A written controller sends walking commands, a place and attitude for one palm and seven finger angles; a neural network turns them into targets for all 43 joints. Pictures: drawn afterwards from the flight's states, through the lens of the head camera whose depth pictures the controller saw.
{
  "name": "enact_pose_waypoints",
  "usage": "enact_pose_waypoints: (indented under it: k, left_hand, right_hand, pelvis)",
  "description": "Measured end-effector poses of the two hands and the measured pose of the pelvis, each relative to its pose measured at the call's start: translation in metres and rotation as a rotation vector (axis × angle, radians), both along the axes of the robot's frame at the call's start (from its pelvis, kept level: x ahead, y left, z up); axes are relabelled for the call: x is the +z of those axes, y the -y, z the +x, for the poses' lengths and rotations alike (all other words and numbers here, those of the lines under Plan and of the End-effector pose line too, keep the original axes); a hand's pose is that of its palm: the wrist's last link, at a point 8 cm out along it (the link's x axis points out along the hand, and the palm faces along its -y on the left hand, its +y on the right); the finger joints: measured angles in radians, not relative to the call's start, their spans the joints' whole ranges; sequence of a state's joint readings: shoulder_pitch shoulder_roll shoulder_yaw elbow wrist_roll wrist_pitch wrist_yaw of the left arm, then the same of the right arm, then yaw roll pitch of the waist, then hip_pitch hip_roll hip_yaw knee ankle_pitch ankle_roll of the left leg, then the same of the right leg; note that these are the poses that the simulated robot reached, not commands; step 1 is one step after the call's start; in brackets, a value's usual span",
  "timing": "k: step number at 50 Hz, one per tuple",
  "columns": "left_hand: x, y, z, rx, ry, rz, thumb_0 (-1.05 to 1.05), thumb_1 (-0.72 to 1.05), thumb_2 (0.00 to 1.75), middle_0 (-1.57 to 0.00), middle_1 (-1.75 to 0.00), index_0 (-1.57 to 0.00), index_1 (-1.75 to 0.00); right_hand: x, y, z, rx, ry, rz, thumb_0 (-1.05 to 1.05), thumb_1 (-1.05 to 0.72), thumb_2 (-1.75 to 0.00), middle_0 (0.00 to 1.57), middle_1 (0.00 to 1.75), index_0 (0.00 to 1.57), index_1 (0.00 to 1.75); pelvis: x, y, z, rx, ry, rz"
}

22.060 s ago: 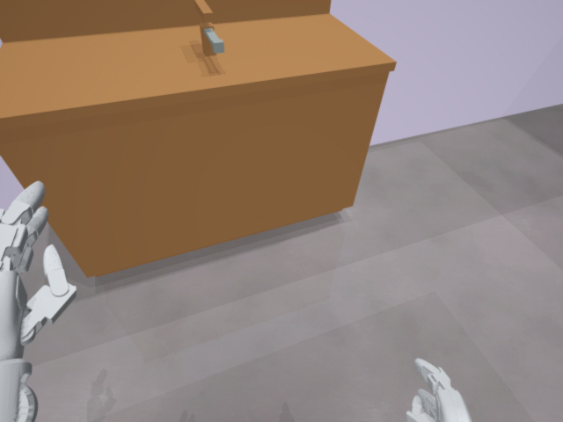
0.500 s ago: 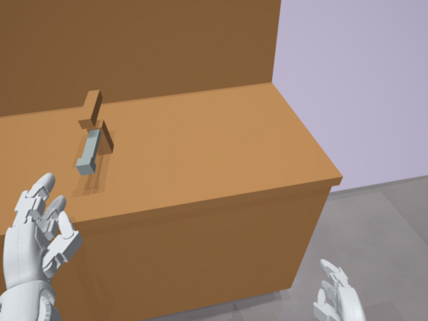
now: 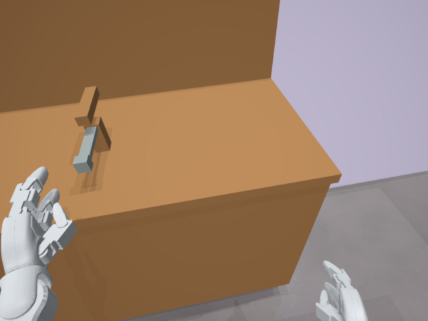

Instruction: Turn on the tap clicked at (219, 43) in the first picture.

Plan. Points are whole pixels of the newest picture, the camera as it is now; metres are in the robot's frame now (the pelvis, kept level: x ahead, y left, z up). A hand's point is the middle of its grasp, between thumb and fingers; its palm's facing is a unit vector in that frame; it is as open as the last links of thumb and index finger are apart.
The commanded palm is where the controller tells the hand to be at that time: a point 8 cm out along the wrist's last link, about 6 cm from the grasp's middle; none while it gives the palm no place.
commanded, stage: reach beside the lever's end, fingers flat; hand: left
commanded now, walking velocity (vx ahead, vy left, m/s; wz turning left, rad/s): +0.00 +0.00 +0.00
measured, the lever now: (83, 163) +0.37 +0.34 +0.10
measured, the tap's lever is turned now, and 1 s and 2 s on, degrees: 0 0 0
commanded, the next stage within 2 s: push the lever round in 1.84 s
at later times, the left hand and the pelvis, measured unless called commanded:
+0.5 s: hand (69, 215) +0.23 +0.28 +0.13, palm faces +0.54 -0.84 -0.11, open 7.5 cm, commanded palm +0.19 +0.32 +0.13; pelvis +0.00 +0.01 +0.00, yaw -1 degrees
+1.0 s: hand (68, 200) +0.27 +0.31 +0.11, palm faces +0.56 -0.82 -0.11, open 7.7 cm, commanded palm +0.23 +0.35 +0.11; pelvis +0.00 +0.01 +0.00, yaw -1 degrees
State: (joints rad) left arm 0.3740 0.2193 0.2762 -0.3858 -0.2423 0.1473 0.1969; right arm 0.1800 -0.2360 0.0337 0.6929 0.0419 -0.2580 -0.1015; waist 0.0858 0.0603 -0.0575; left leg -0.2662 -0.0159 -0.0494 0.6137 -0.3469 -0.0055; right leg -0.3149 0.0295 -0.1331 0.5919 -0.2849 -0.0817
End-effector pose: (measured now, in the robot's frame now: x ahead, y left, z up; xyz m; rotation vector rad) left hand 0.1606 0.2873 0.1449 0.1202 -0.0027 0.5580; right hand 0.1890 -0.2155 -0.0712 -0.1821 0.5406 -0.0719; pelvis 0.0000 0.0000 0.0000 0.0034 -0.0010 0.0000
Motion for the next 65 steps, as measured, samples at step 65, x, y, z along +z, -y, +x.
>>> enact_pose_waypoints:
  k: [65]
  left_hand:
    - [-0.035, -0.08, 0.077, 0.062, -0.019, -0.025, 0.02, 0.9, 0.9, -0.16, -0.16, -0.16, -0.16]
  right_hand:
    - [-0.02, 0.017, -0.039, -0.105, -0.178, -0.063, 0.01, -0.9, -0.9, 0.2, 0.3, 0.21, 0.3]
  pelvis:
    - [-0.001, -0.013, 0.002, -0.023, -0.072, -0.001]
